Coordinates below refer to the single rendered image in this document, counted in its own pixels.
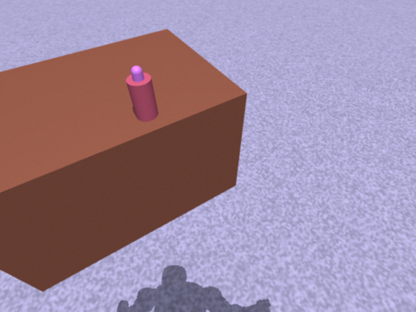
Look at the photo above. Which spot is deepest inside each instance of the bottle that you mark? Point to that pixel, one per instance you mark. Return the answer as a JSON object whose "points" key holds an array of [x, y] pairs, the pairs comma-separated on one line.
{"points": [[142, 94]]}

